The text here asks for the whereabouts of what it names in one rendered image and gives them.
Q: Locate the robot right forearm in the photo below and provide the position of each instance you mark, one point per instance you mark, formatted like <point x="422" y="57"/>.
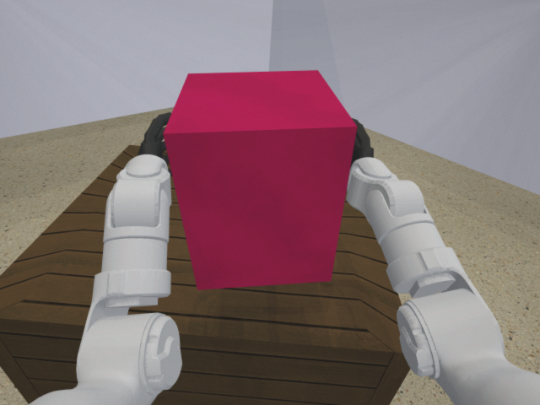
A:
<point x="418" y="261"/>

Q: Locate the carton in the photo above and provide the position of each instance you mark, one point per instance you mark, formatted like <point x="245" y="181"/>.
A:
<point x="260" y="163"/>

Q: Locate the robot left forearm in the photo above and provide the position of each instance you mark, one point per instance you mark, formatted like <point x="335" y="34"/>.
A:
<point x="137" y="219"/>

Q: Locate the pedestal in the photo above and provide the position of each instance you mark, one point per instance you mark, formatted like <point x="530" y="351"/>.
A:
<point x="321" y="343"/>

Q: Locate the right robot hand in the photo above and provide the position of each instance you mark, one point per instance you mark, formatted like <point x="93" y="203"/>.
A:
<point x="362" y="146"/>

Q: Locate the robot right upper arm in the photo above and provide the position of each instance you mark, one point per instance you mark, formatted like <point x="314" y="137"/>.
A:
<point x="451" y="337"/>

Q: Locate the left robot hand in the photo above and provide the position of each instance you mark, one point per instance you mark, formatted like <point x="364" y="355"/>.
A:
<point x="152" y="138"/>

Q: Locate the robot left upper arm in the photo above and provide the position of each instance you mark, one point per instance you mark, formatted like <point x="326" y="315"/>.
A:
<point x="124" y="360"/>

